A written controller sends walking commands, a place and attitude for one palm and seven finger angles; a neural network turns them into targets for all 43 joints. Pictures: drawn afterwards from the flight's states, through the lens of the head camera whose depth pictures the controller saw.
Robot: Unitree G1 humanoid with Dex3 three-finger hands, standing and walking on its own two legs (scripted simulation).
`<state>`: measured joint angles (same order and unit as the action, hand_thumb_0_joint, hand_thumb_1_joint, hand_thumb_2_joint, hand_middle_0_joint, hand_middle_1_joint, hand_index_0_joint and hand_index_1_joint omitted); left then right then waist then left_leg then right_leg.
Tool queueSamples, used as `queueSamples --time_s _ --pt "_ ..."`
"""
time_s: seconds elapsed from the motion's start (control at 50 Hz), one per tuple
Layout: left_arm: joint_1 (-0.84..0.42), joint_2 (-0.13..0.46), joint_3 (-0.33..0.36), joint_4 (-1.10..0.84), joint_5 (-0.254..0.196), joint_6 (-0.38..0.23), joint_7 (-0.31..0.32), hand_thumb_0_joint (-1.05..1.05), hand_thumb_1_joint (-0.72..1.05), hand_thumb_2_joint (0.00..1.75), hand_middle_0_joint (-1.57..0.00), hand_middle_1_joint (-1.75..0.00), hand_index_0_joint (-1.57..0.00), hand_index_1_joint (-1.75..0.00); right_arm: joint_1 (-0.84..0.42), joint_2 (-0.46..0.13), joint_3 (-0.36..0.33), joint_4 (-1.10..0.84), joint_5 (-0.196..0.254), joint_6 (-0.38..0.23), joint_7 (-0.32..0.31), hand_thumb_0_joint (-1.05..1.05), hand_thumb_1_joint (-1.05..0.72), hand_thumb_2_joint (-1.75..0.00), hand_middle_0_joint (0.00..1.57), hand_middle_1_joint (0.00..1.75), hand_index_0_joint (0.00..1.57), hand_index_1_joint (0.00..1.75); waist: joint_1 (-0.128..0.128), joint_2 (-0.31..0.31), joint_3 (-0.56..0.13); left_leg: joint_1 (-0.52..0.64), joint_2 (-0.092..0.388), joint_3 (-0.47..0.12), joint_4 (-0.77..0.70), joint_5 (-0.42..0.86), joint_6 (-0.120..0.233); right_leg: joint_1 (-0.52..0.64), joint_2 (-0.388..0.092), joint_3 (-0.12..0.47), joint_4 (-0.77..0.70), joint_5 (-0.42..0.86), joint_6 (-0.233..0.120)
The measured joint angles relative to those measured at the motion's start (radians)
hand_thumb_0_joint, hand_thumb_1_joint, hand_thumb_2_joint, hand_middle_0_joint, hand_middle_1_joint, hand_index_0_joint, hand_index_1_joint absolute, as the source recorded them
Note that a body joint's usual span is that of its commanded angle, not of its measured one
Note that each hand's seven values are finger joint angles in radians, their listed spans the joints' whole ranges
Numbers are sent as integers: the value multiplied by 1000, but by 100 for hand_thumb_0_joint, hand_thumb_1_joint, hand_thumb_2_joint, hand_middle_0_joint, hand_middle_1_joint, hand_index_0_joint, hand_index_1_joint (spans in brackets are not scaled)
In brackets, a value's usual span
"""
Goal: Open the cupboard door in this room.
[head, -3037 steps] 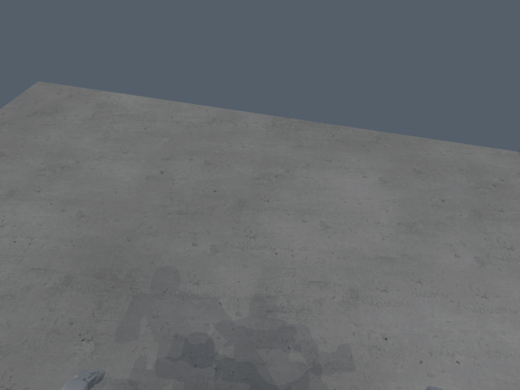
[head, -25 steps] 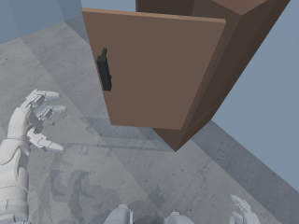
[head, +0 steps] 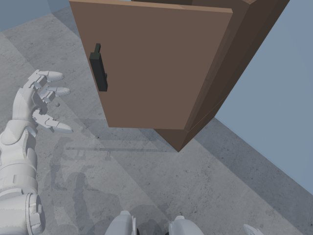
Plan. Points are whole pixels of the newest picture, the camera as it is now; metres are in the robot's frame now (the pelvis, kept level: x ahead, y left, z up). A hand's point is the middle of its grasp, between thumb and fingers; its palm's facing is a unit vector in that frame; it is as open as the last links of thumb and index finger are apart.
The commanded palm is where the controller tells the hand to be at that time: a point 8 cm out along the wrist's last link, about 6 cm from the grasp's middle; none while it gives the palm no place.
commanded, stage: move the hooked fingers beside the handle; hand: left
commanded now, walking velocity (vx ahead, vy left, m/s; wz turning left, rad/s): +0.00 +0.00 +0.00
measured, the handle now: (100, 68) +0.55 +0.16 +0.05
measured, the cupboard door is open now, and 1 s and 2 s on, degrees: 45 45 45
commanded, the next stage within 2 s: slide the fingers in behind the handle in 1.50 s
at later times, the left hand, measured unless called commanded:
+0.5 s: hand (66, 81) +0.49 +0.24 +0.05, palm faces -0.02 -1.00 +0.00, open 13.9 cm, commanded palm +0.49 +0.28 +0.06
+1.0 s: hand (74, 72) +0.53 +0.23 +0.05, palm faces -0.01 -1.00 -0.01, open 13.9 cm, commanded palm +0.52 +0.26 +0.05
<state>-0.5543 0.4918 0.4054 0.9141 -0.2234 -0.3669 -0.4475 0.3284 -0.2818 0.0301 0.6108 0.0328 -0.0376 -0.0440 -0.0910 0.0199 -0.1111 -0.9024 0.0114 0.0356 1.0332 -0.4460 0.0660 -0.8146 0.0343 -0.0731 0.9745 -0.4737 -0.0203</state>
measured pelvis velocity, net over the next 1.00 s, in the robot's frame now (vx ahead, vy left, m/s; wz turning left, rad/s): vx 0.00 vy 0.01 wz -0.04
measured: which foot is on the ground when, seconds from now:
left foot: down 0.00-1.00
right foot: down 0.00-1.00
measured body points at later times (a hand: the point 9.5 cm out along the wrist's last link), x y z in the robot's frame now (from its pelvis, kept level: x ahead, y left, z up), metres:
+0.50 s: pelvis +0.00 +0.00 -0.02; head +0.14 +0.03 +0.41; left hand +0.49 +0.29 +0.06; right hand +0.00 -0.28 -0.11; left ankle +0.03 +0.07 -0.67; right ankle +0.00 -0.11 -0.67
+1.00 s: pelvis +0.00 +0.01 -0.02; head +0.17 +0.04 +0.40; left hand +0.53 +0.28 +0.05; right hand -0.03 -0.25 -0.11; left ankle +0.03 +0.07 -0.67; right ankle +0.00 -0.11 -0.67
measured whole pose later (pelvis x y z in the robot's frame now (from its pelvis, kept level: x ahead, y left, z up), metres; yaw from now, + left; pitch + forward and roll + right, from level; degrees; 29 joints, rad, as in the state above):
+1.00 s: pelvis +0.00 +0.01 -0.02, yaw -3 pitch +26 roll -6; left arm -0.94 0.67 0.48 1.20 -0.09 -0.36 -0.36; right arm 0.43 -0.28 0.06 0.61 -0.01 0.09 0.00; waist -0.20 0.04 -0.10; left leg -1.09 0.04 0.03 1.12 -0.48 0.08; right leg -0.99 0.06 -0.08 1.02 -0.48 -0.01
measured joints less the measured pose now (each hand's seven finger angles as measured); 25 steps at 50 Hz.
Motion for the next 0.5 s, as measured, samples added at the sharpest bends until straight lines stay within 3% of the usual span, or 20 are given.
queueSamples --time_s 0.16,0.32,0.5 --pt "-106 31 6 121 27 -21 21 -1 -50 30 -30 -120 -30 -120 15 2 9 3 -4 37 8 0 -90 -90 21 30 20 30 -15 0 -4 -32 4 2 18 -3 2 -32 3 1 17 -1 1" --pt "-237 97 28 225 59 -32 29 -1 -50 30 -30 -120 -30 -120 23 -7 17 20 -12 57 4 0 -90 -90 21 30 20 30 -49 -2 4 -109 12 -8 65 -12 1 -103 10 -9 55 -7 -2" --pt "-318 155 49 276 84 -5 29 -1 -50 30 -30 -120 -30 -120 58 -15 18 19 -19 86 10 0 -91 -90 21 30 20 30 -81 4 7 -152 22 -8 83 -19 4 -144 19 -8 60 -5 1"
